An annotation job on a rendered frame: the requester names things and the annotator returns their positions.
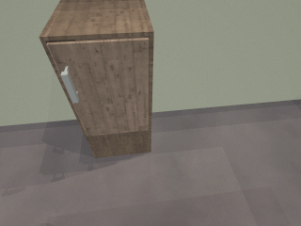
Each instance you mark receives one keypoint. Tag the handle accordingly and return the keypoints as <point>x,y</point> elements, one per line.
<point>69,85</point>

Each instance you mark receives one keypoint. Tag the cupboard door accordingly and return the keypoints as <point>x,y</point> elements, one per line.
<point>112,80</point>

